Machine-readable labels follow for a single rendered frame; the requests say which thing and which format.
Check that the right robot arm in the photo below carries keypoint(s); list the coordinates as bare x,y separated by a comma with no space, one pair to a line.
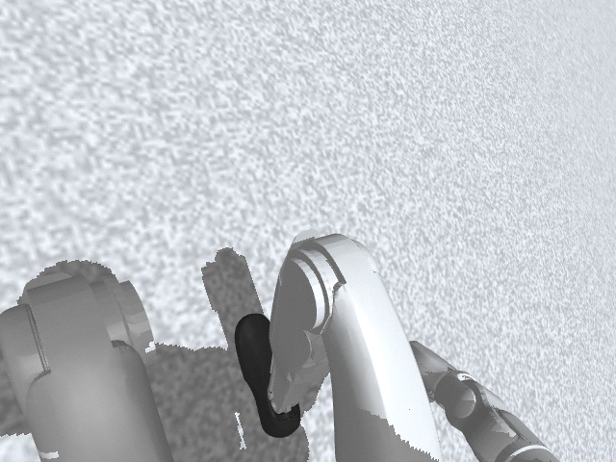
494,434

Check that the right robot foot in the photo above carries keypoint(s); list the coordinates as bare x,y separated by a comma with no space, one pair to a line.
252,343

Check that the right robot hand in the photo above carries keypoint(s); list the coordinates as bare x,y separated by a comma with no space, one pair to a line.
432,367

